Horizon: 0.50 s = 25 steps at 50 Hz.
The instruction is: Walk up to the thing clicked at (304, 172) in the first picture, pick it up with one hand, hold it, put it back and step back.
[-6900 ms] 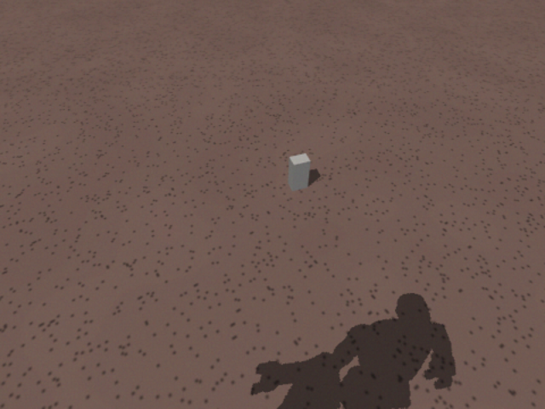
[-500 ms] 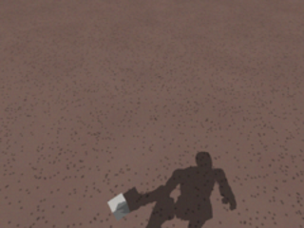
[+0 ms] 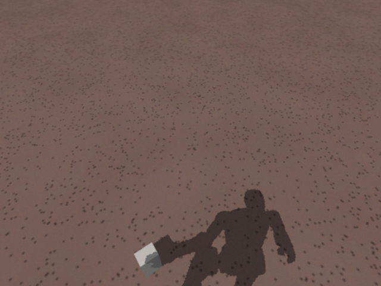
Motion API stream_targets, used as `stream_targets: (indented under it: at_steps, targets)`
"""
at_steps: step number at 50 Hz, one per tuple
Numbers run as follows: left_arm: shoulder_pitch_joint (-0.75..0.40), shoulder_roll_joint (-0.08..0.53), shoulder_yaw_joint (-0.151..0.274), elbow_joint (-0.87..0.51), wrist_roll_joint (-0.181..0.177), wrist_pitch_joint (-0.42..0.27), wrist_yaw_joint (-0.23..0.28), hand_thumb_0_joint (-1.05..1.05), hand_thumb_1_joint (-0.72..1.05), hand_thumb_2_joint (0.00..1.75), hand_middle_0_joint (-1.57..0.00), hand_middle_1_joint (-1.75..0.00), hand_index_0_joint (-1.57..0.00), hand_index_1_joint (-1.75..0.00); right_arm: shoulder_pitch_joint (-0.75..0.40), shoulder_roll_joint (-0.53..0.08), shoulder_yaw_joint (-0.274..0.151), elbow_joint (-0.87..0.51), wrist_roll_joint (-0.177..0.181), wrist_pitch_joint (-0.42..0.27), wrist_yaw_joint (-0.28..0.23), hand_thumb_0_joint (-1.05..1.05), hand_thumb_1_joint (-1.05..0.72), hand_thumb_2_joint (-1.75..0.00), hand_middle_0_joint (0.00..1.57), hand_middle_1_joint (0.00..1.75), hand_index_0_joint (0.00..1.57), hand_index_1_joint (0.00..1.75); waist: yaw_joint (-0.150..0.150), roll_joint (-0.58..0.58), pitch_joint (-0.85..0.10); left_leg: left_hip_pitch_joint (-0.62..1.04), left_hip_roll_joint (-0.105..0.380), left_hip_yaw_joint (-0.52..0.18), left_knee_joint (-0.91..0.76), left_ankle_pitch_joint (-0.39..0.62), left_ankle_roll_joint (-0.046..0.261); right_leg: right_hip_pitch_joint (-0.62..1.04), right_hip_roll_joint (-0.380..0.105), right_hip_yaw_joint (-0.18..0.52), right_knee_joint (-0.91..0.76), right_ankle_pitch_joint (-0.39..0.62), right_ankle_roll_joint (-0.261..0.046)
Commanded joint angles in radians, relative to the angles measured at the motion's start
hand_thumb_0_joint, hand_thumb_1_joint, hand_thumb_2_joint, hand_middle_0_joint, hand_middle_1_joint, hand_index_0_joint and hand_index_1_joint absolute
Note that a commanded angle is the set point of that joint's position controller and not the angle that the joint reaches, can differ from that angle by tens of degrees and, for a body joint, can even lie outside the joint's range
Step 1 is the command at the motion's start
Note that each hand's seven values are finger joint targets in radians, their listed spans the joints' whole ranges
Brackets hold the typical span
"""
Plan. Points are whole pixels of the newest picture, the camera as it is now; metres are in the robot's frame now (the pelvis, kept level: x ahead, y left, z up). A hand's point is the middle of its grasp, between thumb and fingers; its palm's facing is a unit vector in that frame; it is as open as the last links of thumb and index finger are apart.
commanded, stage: stand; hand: left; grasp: from the side
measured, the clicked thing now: (149, 260) +0.37 +0.21 -0.69
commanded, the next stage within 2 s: go down in 0.38 s
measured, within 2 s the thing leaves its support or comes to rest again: neither
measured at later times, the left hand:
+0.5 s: hand out of the picture +0.07 +0.26 -0.16, palm faces -0.03 -0.94 -0.35, open 7.4 cm
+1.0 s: hand out of the picture +0.15 +0.28 -0.19, palm faces +0.05 -0.94 -0.33, open 15.8 cm
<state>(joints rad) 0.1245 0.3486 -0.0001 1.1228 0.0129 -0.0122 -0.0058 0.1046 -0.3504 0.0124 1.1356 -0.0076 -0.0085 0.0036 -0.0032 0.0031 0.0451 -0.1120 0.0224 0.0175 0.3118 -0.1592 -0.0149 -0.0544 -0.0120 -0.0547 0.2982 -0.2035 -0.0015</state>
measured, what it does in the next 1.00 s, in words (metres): lowers itself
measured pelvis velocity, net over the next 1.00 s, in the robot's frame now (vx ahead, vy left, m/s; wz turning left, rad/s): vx -0.01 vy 0.01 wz -0.02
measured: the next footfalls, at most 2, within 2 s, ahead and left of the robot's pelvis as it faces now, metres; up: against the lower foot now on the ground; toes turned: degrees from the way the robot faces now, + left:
none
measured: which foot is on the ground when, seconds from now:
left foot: down 0.00-1.00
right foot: down 0.00-1.00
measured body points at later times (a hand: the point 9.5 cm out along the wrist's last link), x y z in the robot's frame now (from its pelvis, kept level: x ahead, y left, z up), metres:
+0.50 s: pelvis +0.00 +0.00 +0.00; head +0.01 +0.00 +0.45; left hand +0.08 +0.30 -0.13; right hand +0.08 -0.30 -0.13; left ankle +0.01 +0.13 -0.75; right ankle -0.02 -0.11 -0.75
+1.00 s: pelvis -0.01 +0.01 -0.06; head +0.06 +0.02 +0.38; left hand +0.15 +0.33 -0.17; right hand +0.10 -0.26 -0.16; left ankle +0.01 +0.13 -0.75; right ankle -0.02 -0.11 -0.75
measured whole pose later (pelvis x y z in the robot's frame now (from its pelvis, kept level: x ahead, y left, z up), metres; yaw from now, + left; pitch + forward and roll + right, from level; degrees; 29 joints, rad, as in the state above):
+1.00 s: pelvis -0.01 +0.01 -0.06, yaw -1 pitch +12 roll -1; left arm 0.11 0.35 0.25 0.79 0.05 0.05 -0.08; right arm 0.26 -0.26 -0.04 0.66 0.02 -0.07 -0.02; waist -0.04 0.00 -0.06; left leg -0.72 0.04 0.02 0.92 -0.42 0.00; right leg -0.65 -0.01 -0.04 0.89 -0.45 0.01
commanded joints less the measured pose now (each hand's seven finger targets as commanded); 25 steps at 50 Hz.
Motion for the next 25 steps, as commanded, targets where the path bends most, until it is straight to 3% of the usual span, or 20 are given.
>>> stream_targets:
  at_steps: [1, 5, 14, 23, 24, 25]
  targets:
    - [-0.029, 0.215, 0.04, -0.051, -0.003, -0.017, 0.015, 0.0, 0.9, 0.9, -0.2, -0.3, -0.2, -0.3, -0.048, -0.212, -0.041, -0.056, -0.001, -0.019, -0.013, 0.0, -0.9, -0.9, 0.2, 0.3, 0.2, 0.3, 0.008, -0.002, -0.042, 0.017, 0.115, -0.105, -0.049, 0.134, 0.026, -0.041, -0.133, 0.1, -0.064, 0.114, -0.014]
    - [-0.036, 0.22, 0.042, -0.057, -0.001, -0.02, 0.016, 0.0, 0.9, 0.9, -0.2, -0.3, -0.2, -0.3, -0.038, -0.213, -0.041, -0.06, -0.004, -0.02, -0.013, 0.0, -0.9, -0.9, 0.2, 0.3, 0.2, 0.3, 0.002, -0.006, -0.079, 0.037, 0.118, -0.097, -0.033, 0.171, 0.031, -0.02, -0.14, 0.105, -0.057, 0.172, -0.015]
    - [-0.035, 0.215, 0.04, -0.057, -0.002, -0.017, 0.016, 0.0, 0.9, 0.9, -0.2, -0.3, -0.2, -0.3, -0.043, -0.213, -0.04, -0.061, -0.002, -0.024, -0.015, 0.0, -0.9, -0.9, 0.2, 0.3, 0.2, 0.3, 0.008, 0.0, -0.077, 0.036, 0.122, -0.098, -0.035, 0.211, 0.03, -0.014, -0.137, 0.097, -0.043, 0.189, -0.014]
    - [-0.035, 0.21, 0.039, -0.055, -0.003, -0.016, 0.014, 0.0, 0.9, 0.9, -0.2, -0.3, -0.2, -0.3, -0.042, -0.218, -0.041, -0.057, -0.003, -0.022, -0.014, 0.0, -0.9, -0.9, 0.2, 0.3, 0.2, 0.3, 0.008, 0.002, -0.049, 0.019, 0.116, -0.101, -0.047, 0.161, 0.028, -0.029, -0.136, 0.102, -0.06, 0.142, -0.014]
    - [-0.034, 0.216, 0.04, -0.056, -0.002, -0.017, 0.016, 0.0, 0.82, 0.82, -0.12, -0.22, -0.12, -0.22, -0.042, -0.217, -0.043, -0.06, -0.003, -0.021, -0.014, 0.0, -0.9, -0.89, 0.2, 0.29, 0.2, 0.29, 0.006, -0.004, -0.061, 0.033, 0.117, -0.1, -0.041, 0.162, 0.029, -0.025, -0.137, 0.099, -0.055, 0.143, -0.015]
    - [-0.385, 0.059, 0.045, -0.407, -0.054, -0.108, 0.032, 0.0, 0.74, 0.74, -0.04, -0.14, -0.04, -0.14, -0.008, -0.047, -0.005, -0.343, 0.069, -0.07, -0.036, 0.0, -0.98, -0.93, 0.2, 0.3, 0.2, 0.3, -0.12, 0.019, 0.019, -0.085, -0.028, 0.03, 0.028, 0.01, 0.03, -0.271, -0.001, 0.042, 0.019, 0.106, -0.006]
